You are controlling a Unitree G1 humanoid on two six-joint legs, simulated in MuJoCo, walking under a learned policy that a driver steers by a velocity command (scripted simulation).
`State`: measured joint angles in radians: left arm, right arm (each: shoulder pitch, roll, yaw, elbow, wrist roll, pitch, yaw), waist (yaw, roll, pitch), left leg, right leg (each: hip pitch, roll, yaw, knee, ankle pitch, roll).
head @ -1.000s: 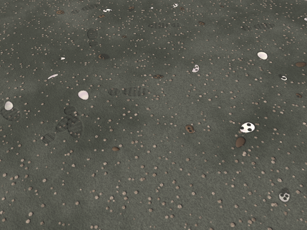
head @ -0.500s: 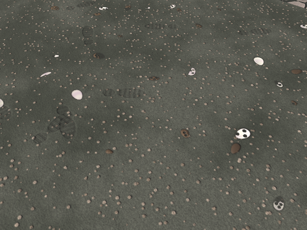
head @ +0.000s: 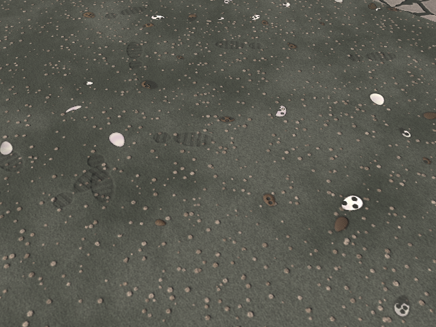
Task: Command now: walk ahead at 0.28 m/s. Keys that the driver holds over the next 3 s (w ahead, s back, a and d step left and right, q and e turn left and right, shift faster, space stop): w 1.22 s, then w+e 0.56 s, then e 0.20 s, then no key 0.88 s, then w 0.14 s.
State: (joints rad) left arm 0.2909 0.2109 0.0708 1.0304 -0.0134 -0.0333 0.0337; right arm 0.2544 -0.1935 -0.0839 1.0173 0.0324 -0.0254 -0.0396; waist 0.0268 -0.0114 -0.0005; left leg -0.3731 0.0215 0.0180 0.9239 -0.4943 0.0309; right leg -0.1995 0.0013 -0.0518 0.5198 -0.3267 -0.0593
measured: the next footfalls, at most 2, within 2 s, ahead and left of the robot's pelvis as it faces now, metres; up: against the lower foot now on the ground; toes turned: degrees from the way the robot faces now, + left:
left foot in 0.18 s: +0.12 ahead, +0.16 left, +0.00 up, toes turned +2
right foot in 0.68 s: +0.48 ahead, -0.06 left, +0.00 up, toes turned -3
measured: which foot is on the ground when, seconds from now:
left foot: up 0.00-0.16, down 0.18-0.68, up 0.70-1.00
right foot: down 0.00-0.18, up 0.20-0.66, down 0.68-1.00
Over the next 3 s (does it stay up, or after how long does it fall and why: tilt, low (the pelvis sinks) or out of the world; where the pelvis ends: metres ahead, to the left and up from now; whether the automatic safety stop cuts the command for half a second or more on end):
stays up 1.19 -0.06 -0.01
